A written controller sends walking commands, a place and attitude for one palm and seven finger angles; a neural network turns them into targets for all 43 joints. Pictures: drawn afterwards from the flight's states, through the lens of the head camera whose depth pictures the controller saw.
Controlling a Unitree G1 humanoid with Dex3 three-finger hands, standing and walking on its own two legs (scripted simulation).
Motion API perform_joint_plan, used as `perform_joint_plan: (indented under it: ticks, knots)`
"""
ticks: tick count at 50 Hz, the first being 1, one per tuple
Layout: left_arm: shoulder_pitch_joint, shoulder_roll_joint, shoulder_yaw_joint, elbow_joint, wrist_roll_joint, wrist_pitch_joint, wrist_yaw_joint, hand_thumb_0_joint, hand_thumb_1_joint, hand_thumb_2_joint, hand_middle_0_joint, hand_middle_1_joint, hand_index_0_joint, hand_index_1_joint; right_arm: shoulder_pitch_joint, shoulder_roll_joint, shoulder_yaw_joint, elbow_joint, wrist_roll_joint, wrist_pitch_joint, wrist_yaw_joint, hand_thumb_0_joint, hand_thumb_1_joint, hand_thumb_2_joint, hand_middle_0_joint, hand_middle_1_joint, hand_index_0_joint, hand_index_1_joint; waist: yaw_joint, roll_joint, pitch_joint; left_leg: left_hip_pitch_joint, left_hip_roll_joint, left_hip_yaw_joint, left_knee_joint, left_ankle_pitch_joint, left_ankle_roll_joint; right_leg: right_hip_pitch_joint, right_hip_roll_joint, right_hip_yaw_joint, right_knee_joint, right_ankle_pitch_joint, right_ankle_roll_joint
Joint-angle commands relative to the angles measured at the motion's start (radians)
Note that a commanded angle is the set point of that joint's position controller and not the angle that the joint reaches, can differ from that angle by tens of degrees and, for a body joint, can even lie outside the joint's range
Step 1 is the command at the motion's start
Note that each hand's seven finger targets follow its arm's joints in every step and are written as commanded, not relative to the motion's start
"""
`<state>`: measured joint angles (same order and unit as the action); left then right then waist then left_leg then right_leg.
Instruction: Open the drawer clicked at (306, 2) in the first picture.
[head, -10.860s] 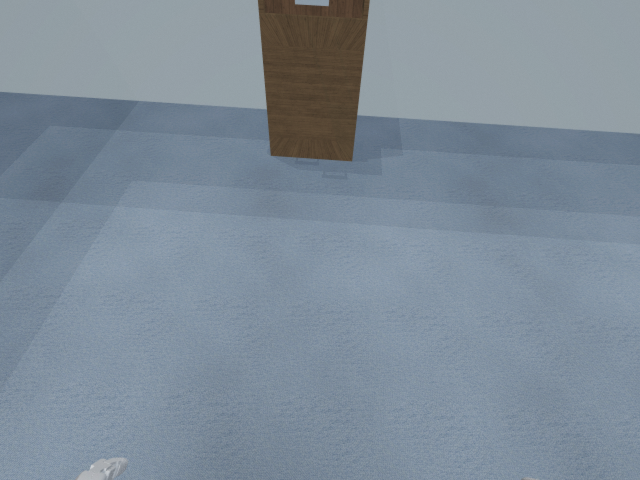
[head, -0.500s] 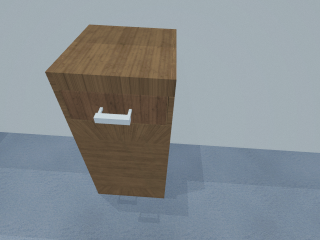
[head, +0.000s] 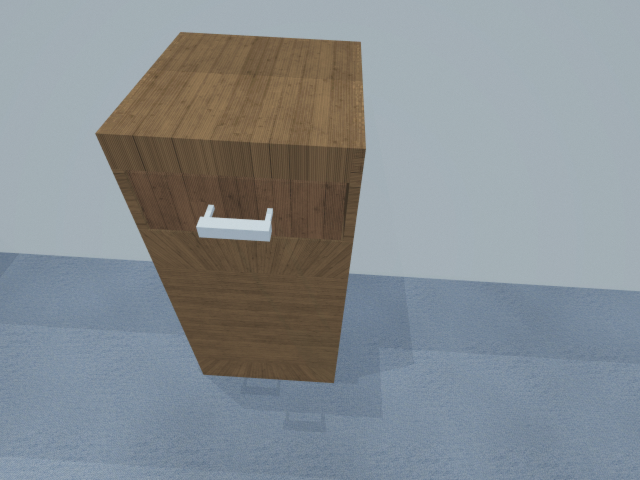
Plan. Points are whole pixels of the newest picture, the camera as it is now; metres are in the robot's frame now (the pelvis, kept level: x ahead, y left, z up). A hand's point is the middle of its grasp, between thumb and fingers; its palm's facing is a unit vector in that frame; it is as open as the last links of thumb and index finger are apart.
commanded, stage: raise the hand with hooked fingers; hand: left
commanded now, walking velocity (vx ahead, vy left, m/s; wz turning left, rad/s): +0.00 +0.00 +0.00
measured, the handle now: (237, 220) +0.53 +0.19 -0.01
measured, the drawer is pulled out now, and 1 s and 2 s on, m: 0.00 0.00 0.00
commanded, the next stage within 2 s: move the hooked fingers above the handle in 1.88 s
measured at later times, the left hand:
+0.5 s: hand (184, 457) +0.16 +0.18 -0.06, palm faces -0.05 -0.14 -0.99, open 9.1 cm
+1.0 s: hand (168, 342) +0.27 +0.22 +0.02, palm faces +0.04 -0.08 -1.00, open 12.1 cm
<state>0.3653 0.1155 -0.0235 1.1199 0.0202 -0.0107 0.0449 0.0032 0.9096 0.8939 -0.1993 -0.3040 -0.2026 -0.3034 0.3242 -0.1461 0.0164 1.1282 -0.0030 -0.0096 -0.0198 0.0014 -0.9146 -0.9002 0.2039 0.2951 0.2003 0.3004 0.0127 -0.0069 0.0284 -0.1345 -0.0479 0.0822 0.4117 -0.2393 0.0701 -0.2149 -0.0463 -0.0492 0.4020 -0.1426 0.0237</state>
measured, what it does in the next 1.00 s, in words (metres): shifts its weight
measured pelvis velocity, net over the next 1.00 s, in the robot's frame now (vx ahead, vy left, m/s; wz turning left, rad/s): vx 0.04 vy -0.04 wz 0.05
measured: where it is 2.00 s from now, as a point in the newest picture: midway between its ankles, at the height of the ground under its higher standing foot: outside the picture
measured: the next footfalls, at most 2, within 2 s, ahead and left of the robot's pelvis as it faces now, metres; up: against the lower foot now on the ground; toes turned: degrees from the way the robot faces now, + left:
none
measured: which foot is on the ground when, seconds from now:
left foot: down 0.00-1.00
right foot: down 0.00-1.00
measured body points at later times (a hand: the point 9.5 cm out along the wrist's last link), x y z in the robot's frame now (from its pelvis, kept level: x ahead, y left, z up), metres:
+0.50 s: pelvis +0.01 -0.04 -0.04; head +0.03 -0.05 +0.41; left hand +0.16 +0.19 -0.01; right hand +0.28 -0.24 -0.08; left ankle -0.01 +0.07 -0.74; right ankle +0.05 -0.12 -0.74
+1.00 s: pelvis +0.04 -0.04 -0.02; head +0.09 -0.07 +0.43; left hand +0.26 +0.22 +0.08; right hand +0.24 -0.26 -0.14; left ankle -0.01 +0.07 -0.74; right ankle +0.05 -0.12 -0.74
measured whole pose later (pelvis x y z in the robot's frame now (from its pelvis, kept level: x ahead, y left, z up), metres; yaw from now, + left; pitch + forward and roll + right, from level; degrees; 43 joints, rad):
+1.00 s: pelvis +0.04 -0.04 -0.02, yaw +3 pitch +7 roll +1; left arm 0.27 0.43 0.01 -0.08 0.98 -0.07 0.29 0.00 -0.09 0.47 -0.29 -0.94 -0.30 -0.94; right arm 0.15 -0.27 -0.02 0.61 -0.04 0.12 0.00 0.01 -0.91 -0.90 0.21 0.30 0.20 0.30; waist 0.07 0.05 -0.04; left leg -0.37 -0.03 0.03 0.63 -0.38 0.02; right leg -0.47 0.06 0.03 0.67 -0.33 -0.05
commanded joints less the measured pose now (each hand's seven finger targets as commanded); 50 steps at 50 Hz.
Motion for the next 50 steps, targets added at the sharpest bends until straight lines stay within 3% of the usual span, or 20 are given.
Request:
perform_joint_plan:
  ticks: [1, 2, 3, 4, 7, 8, 9, 11, 12, 14, 17, 18, 22, 24, 28, 33, 37, 40, 48, 50]
  knots:
    - [-0.340, 0.330, -0.001, -1.252, 0.109, -0.099, 0.124, 0.000, 0.853, 0.880, -0.203, -0.330, -0.203, -0.330, -0.146, -0.216, -0.008, -0.406, 0.080, -0.263, -0.099, 0.000, -0.900, -0.900, 0.200, 0.300, 0.200, 0.300, -0.010, 0.319, -0.338, 0.054, 0.130, -0.149, -0.140, 0.038, -0.079, -0.037, 0.049, 0.021, 0.226, -0.167, -0.070]
    - [-0.072, 0.182, -0.065, -1.157, 0.103, 0.043, 0.175, 0.000, 0.830, 0.870, -0.205, -0.345, -0.205, -0.345, -0.113, -0.166, -0.029, -0.410, 0.090, -0.309, -0.090, 0.000, -0.900, -0.900, 0.200, 0.300, 0.200, 0.300, -0.025, 0.237, -0.133, -0.101, 0.128, -0.188, -0.199, -0.164, -0.117, -0.150, 0.053, -0.023, 0.264, -0.238, -0.053]
    - [-0.015, 0.088, -0.133, -1.114, 0.128, 0.065, 0.188, 0.000, 0.807, 0.860, -0.207, -0.360, -0.207, -0.360, -0.074, -0.165, -0.029, -0.376, 0.096, -0.321, -0.089, 0.000, -0.900, -0.900, 0.200, 0.300, 0.200, 0.300, -0.032, 0.160, -0.083, -0.133, 0.092, -0.150, -0.125, -0.176, -0.086, -0.167, 0.053, -0.014, 0.236, -0.185, -0.046]
    - [-0.061, 0.084, -0.180, -1.223, 0.178, 0.058, 0.196, 0.000, 0.783, 0.850, -0.208, -0.375, -0.208, -0.375, -0.104, -0.183, -0.035, -0.444, 0.097, -0.348, -0.084, 0.000, -0.900, -0.900, 0.200, 0.300, 0.200, 0.300, -0.034, 0.135, -0.025, -0.172, 0.088, -0.150, -0.077, -0.175, -0.072, -0.190, 0.053, -0.004, 0.209, -0.179, -0.046]
    - [-0.087, 0.170, -0.194, -1.293, 0.455, 0.049, 0.261, 0.000, 0.713, 0.820, -0.213, -0.420, -0.213, -0.420, -0.131, -0.242, -0.033, -0.537, 0.032, -0.369, -0.064, 0.000, -0.900, -0.900, 0.200, 0.300, 0.200, 0.300, -0.059, -0.011, -0.012, -0.281, 0.081, -0.258, 0.003, -0.325, -0.057, -0.274, 0.070, 0.063, 0.209, -0.251, -0.057]
    - [-0.124, 0.180, -0.190, -1.249, 0.573, 0.043, 0.293, 0.000, 0.690, 0.810, -0.215, -0.435, -0.215, -0.435, -0.145, -0.239, -0.041, -0.555, 0.003, -0.348, -0.056, 0.000, -0.900, -0.900, 0.200, 0.300, 0.200, 0.300, -0.073, -0.121, -0.032, -0.309, 0.069, -0.257, 0.048, -0.336, -0.051, -0.319, 0.080, 0.084, 0.206, -0.317, -0.061]
    - [-0.059, 0.161, -0.173, -1.150, 0.673, 0.045, 0.324, 0.000, 0.667, 0.800, -0.217, -0.450, -0.217, -0.450, -0.166, -0.237, -0.060, -0.590, -0.020, -0.316, -0.041, 0.000, -0.900, -0.900, 0.200, 0.300, 0.200, 0.300, -0.054, -0.170, -0.009, -0.337, 0.049, -0.231, 0.085, -0.330, -0.053, -0.351, 0.083, 0.091, 0.184, -0.394, -0.069]
    - [0.179, 0.142, -0.147, -1.033, 0.839, 0.029, 0.365, 0.000, 0.620, 0.780, -0.220, -0.480, -0.220, -0.480, -0.227, -0.237, -0.080, -0.663, -0.048, -0.222, 0.008, 0.000, -0.900, -0.900, 0.200, 0.300, 0.200, 0.300, 0.038, -0.213, 0.002, -0.396, 0.010, -0.153, 0.129, -0.271, -0.059, -0.331, 0.088, 0.136, 0.141, -0.479, -0.095]
    - [0.290, 0.169, -0.094, -0.984, 0.891, 0.018, 0.370, 0.000, 0.597, 0.770, -0.222, -0.495, -0.222, -0.495, -0.242, -0.236, -0.084, -0.685, -0.045, -0.162, 0.033, 0.000, -0.900, -0.900, 0.200, 0.300, 0.200, 0.300, 0.081, -0.223, -0.006, -0.424, 0.001, -0.123, 0.143, -0.205, -0.063, -0.293, 0.086, 0.171, 0.129, -0.451, -0.109]
    - [0.237, 0.194, -0.066, -1.055, 0.975, -0.014, 0.369, 0.000, 0.550, 0.750, -0.225, -0.525, -0.225, -0.525, -0.309, -0.225, -0.074, -0.739, -0.033, -0.049, 0.063, 0.000, -0.900, -0.900, 0.200, 0.300, 0.200, 0.300, 0.108, -0.245, -0.062, -0.439, -0.002, -0.091, 0.159, -0.098, -0.068, -0.237, 0.081, 0.187, 0.174, -0.334, -0.121]
    - [0.209, 0.299, 0.041, -1.176, 1.051, -0.047, 0.406, 0.000, 0.480, 0.720, -0.230, -0.570, -0.230, -0.570, -0.358, -0.197, -0.064, -0.788, -0.027, 0.037, 0.082, 0.000, -0.900, -0.900, 0.200, 0.300, 0.200, 0.300, 0.159, -0.081, -0.162, -0.402, -0.006, -0.085, 0.181, 0.007, -0.078, -0.171, 0.087, 0.190, 0.252, -0.174, -0.131]
    - [0.154, 0.308, 0.039, -1.228, 1.071, -0.046, 0.422, 0.000, 0.457, 0.710, -0.232, -0.585, -0.232, -0.585, -0.371, -0.188, -0.060, -0.796, -0.031, 0.057, 0.084, 0.000, -0.900, -0.900, 0.200, 0.300, 0.200, 0.300, 0.155, -0.018, -0.175, -0.387, -0.005, -0.084, 0.191, 0.019, -0.076, -0.185, 0.090, 0.206, 0.264, -0.143, -0.136]
    - [-0.105, 0.383, 0.080, -1.381, 1.136, -0.063, 0.490, 0.000, 0.363, 0.670, -0.238, -0.645, -0.238, -0.645, -0.348, -0.174, -0.071, -0.785, -0.061, 0.084, 0.074, 0.000, -0.900, -0.900, 0.200, 0.300, 0.200, 0.300, 0.099, 0.058, -0.334, -0.296, -0.007, -0.113, 0.297, 0.064, -0.062, -0.272, 0.100, 0.275, 0.307, -0.085, -0.130]
    - [-0.160, 0.391, 0.072, -1.425, 1.137, -0.079, 0.503, 0.000, 0.317, 0.650, -0.242, -0.675, -0.242, -0.675, -0.355, -0.176, -0.072, -0.792, -0.075, 0.081, 0.071, 0.000, -0.900, -0.900, 0.200, 0.300, 0.200, 0.300, 0.065, 0.070, -0.359, -0.232, -0.013, -0.112, 0.358, 0.058, -0.055, -0.359, 0.093, 0.306, 0.291, -0.130, -0.127]
    - [-0.250, 0.360, 0.020, -1.433, 1.041, -0.107, 0.457, 0.000, 0.223, 0.610, -0.248, -0.735, -0.248, -0.735, -0.365, -0.184, -0.068, -0.767, -0.080, 0.074, 0.049, 0.000, -0.900, -0.900, 0.200, 0.300, 0.200, 0.300, -0.004, 0.039, -0.310, -0.249, -0.021, -0.123, 0.386, 0.008, -0.026, -0.370, 0.082, 0.269, 0.266, -0.113, -0.099]
    - [-0.147, 0.391, 0.031, -1.338, 0.997, -0.037, 0.343, 0.000, 0.107, 0.560, -0.257, -0.810, -0.257, -0.810, -0.369, -0.173, -0.045, -0.751, -0.058, 0.091, 0.032, 0.000, -0.900, -0.900, 0.200, 0.300, 0.200, 0.300, 0.039, -0.072, -0.296, -0.334, -0.022, -0.101, 0.292, 0.015, -0.026, -0.141, 0.064, 0.248, 0.213, 0.010, -0.075]
    - [-0.061, 0.478, 0.129, -1.318, 0.980, -0.027, 0.286, 0.000, 0.013, 0.520, -0.263, -0.870, -0.263, -0.870, -0.366, -0.175, -0.024, -0.740, -0.044, 0.082, 0.020, 0.000, -0.900, -0.900, 0.200, 0.300, 0.200, 0.300, 0.089, -0.086, -0.312, -0.347, -0.014, -0.096, 0.231, 0.084, -0.037, 0.017, 0.053, 0.268, 0.215, 0.207, -0.067]
    - [-0.105, 0.486, 0.144, -1.363, 0.976, -0.047, 0.280, 0.000, -0.057, 0.490, -0.268, -0.915, -0.268, -0.915, -0.358, -0.172, -0.030, -0.722, -0.043, 0.080, 0.020, 0.000, -0.900, -0.900, 0.200, 0.300, 0.200, 0.300, 0.091, -0.024, -0.324, -0.326, -0.012, -0.093, 0.203, 0.133, -0.042, 0.056, 0.043, 0.258, 0.217, 0.292, -0.066]
    - [-0.205, 0.492, 0.164, -1.404, 0.943, -0.063, 0.289, 0.000, -0.243, 0.410, -0.282, -1.035, -0.282, -1.035, -0.333, -0.186, -0.069, -0.697, -0.036, 0.076, 0.016, 0.000, -0.900, -0.900, 0.200, 0.300, 0.200, 0.300, 0.078, -0.034, -0.368, -0.252, -0.008, -0.090, 0.173, 0.199, -0.035, 0.072, 0.036, 0.206, 0.200, 0.316, -0.062]
    - [-0.245, 0.484, 0.142, -1.420, 0.941, -0.057, 0.274, 0.000, -0.290, 0.390, -0.285, -1.065, -0.285, -1.065, -0.333, -0.192, -0.076, -0.688, -0.030, 0.080, 0.018, 0.000, -0.900, -0.900, 0.200, 0.300, 0.200, 0.300, 0.074, 0.008, -0.367, -0.215, -0.005, -0.088, 0.162, 0.236, -0.037, 0.057, 0.039, 0.190, 0.196, 0.314, -0.067]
